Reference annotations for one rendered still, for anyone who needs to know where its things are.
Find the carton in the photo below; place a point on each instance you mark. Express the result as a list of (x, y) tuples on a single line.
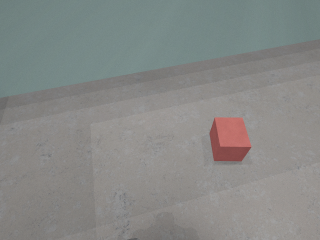
[(229, 139)]

